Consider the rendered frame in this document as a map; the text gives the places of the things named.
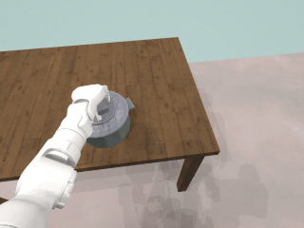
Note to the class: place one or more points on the left robot upper arm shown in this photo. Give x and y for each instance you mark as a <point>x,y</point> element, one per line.
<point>47,186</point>

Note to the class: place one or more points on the table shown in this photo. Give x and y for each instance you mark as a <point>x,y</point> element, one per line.
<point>169,121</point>

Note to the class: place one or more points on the pot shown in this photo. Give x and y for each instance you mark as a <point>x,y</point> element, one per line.
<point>116,137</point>

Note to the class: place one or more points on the left robot hand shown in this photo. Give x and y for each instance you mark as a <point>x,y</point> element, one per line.
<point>97,93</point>

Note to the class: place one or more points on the lid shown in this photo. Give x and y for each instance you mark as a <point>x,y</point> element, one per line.
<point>112,120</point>

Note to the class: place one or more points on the knob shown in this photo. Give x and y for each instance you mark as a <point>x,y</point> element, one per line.
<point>102,108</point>

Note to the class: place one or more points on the robot left forearm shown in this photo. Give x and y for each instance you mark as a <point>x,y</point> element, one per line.
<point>66,144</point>

